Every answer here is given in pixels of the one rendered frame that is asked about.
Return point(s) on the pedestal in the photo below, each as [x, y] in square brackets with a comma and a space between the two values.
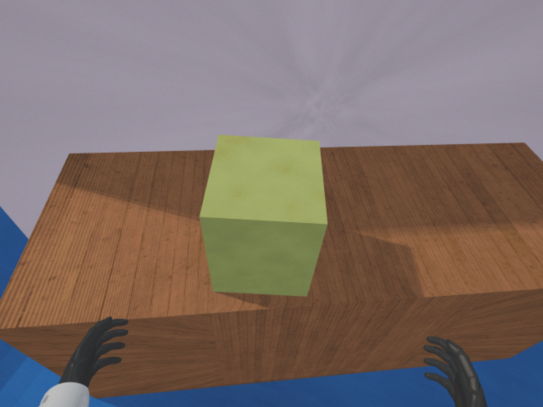
[421, 241]

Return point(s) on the carton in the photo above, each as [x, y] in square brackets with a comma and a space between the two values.
[264, 216]

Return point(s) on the robot right hand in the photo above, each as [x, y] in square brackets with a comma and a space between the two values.
[463, 384]

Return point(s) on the robot left hand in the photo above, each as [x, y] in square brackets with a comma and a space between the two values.
[84, 362]

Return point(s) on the left robot forearm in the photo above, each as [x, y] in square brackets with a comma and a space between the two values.
[67, 394]

